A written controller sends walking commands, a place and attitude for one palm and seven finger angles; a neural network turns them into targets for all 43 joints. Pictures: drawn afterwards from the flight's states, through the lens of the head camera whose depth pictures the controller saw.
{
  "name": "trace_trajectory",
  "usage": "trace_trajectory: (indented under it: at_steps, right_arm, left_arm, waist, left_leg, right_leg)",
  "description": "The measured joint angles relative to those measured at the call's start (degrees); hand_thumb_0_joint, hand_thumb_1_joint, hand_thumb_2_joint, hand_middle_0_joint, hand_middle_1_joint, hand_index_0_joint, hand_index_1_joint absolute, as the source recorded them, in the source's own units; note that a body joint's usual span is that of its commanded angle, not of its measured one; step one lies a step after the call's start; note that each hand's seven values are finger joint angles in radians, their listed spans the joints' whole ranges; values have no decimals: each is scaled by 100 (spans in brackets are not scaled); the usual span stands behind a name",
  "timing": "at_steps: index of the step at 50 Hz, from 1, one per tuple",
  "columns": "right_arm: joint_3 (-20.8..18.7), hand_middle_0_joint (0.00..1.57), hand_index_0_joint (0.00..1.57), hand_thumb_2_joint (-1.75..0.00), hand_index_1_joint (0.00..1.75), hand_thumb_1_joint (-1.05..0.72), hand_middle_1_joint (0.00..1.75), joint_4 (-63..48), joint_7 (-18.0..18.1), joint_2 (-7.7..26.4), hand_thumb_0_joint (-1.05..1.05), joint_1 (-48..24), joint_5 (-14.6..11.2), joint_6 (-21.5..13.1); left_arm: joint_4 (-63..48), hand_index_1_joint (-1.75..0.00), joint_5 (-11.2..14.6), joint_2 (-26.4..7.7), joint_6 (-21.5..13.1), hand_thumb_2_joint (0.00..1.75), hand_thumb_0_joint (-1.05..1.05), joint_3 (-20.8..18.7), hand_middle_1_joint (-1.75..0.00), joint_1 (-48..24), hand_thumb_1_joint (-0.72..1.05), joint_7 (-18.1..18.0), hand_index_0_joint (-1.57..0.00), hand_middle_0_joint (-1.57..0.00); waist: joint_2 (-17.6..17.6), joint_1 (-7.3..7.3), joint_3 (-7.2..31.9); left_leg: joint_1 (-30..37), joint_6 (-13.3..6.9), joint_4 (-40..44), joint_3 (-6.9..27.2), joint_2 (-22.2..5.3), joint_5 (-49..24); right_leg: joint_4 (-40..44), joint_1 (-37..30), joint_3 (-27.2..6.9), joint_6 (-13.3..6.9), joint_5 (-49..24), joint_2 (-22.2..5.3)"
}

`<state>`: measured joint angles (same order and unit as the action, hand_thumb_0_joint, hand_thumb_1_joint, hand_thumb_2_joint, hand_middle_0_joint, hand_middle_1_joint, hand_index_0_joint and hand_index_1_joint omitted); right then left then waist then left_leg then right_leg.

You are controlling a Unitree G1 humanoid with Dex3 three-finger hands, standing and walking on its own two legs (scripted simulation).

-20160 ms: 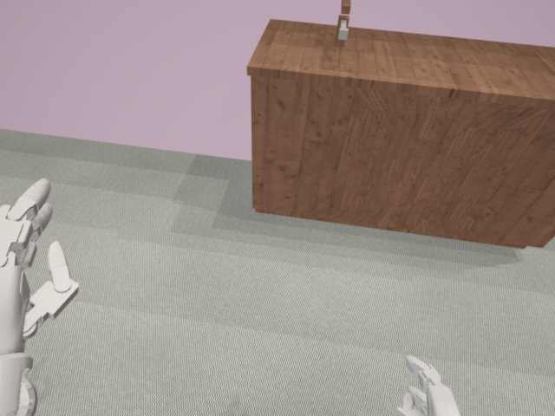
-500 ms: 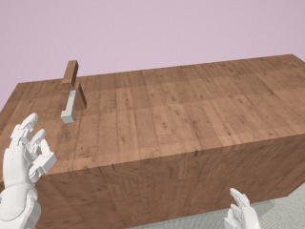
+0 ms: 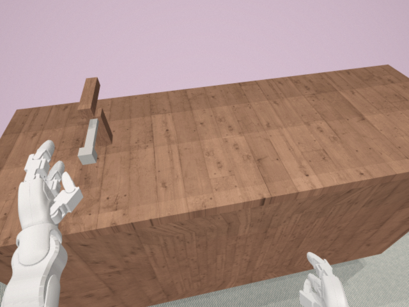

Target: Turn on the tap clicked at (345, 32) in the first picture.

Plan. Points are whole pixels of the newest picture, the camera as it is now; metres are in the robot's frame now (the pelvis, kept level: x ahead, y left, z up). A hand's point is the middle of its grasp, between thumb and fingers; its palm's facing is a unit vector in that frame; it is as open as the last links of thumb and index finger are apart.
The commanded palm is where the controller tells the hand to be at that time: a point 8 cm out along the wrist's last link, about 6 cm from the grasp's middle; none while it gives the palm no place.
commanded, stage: reach beside the lever's end, fingers flat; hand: left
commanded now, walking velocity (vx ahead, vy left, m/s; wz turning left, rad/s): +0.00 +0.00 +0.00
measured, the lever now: (87, 155) +0.37 +0.30 +0.10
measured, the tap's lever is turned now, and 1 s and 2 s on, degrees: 0 1 4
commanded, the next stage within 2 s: push the lever round in 1.14 s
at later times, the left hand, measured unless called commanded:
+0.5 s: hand (80, 174) +0.31 +0.28 +0.12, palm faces +0.52 -0.85 -0.10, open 7.8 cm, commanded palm +0.27 +0.32 +0.11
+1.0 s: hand (81, 164) +0.35 +0.30 +0.10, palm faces +0.51 -0.85 -0.10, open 7.8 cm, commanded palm +0.30 +0.34 +0.10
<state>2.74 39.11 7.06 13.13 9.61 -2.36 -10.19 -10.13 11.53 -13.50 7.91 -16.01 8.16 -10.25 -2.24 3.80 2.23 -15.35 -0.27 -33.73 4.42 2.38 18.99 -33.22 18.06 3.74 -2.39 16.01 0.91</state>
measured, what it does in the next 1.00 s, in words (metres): stands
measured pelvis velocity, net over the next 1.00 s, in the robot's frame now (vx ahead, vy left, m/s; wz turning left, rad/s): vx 0.01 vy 0.00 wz -0.02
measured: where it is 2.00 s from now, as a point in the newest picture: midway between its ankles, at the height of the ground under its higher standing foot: outside the picture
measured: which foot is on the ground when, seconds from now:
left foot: down 0.00-1.00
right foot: down 0.00-1.00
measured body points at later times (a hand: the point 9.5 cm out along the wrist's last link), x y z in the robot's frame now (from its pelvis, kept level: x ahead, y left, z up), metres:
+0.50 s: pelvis +0.00 -0.01 +0.00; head +0.01 -0.02 +0.45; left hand +0.27 +0.32 +0.12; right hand +0.17 -0.25 -0.10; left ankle -0.01 +0.12 -0.73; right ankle +0.02 -0.09 -0.73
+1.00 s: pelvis +0.01 +0.00 +0.00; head +0.04 -0.01 +0.45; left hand +0.31 +0.35 +0.10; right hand +0.13 -0.26 -0.11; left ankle -0.01 +0.12 -0.73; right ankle +0.02 -0.09 -0.73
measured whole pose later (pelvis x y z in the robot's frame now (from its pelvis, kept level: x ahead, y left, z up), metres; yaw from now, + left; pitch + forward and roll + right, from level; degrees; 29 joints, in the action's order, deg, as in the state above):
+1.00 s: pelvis +0.01 +0.00 +0.00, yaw -1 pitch +6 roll -1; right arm 0.2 40.4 6.1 15.1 15.0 -2.7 -6.2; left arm 21.8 9.8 -19.6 -4.1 -25.6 -10.4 -5.1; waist -1.8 0.4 3.0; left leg -21.1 -0.5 -35.5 3.3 1.5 20.1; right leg -33.7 23.6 2.8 -2.3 15.9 1.9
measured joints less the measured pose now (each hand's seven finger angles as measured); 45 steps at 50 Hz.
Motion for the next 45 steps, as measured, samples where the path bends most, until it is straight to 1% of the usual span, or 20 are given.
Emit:
trace_trajectory:
  at_steps: [8,17,22,29,34,37,41,45]
  right_arm:
    - [-24,20,20,-90,30,-90,30,11,-18,12,1,6,1,121]
    - [-87,20,20,-90,30,-90,30,79,8,105,1,60,-23,120]
    - [-96,20,20,-90,30,-90,30,114,23,110,1,61,-27,148]
    - [-96,20,20,-90,30,-90,30,117,27,124,1,91,-38,213]
    - [-105,20,20,-90,30,-90,30,125,20,137,1,147,-43,302]
    - [-131,20,20,-90,30,-90,30,125,-2,158,1,221,-39,334]
    - [-190,20,20,-90,30,-90,30,114,-43,200,1,353,-48,361]
    - [-228,20,20,-90,30,-90,30,131,-64,225,1,478,-62,381]
  left_arm:
    - [544,-22,-19,-107,-92,90,1,-204,-22,-347,89,-1,-17,-18]
    - [1172,-20,-40,-186,-372,90,1,-352,-19,-737,89,112,-17,-17]
    - [1591,-18,-65,-273,-472,90,1,-441,-18,-1044,89,166,-16,-17]
    - [2256,-17,-103,-437,-622,90,1,-609,-16,-1475,89,236,-16,-16]
    - [2867,-16,-135,-639,-723,90,1,-815,-15,-1820,89,343,-15,-16]
    - [3181,-15,-145,-752,-840,90,1,-935,-15,-1983,89,430,-15,-16]
    - [3363,-15,-154,-817,-1027,90,1,-1025,-15,-2039,89,536,-15,-16]
    - [3366,-15,-130,-761,-1159,90,1,-987,-15,-1987,90,608,-15,-15]
  waist:
    - [20,-49,30]
    - [4,-74,13]
    - [26,-108,5]
    - [30,-185,16]
    - [52,-252,39]
    - [63,-288,53]
    - [47,-316,61]
    - [36,-326,77]
  left_leg:
    - [-33,17,27,-30,-36,-5]
    - [-120,29,-14,-14,-48,3]
    - [-184,40,-27,-18,-60,-3]
    - [-302,48,-68,-23,-82,7]
    - [-424,51,-127,-26,-107,32]
    - [-499,46,-164,-30,-116,52]
    - [-564,30,-203,-52,-124,82]
    - [-586,1,-201,-76,-107,97]
  right_leg:
    - [19,51,-27,-22,-17,36]
    - [-11,130,-8,-39,-12,48]
    - [-30,200,-10,-53,-19,60]
    - [-48,312,-11,-65,-26,82]
    - [-61,418,-11,-69,-31,108]
    - [-70,482,-14,-67,-31,118]
    - [-69,536,-34,-52,-30,128]
    - [-63,561,-59,-23,-22,113]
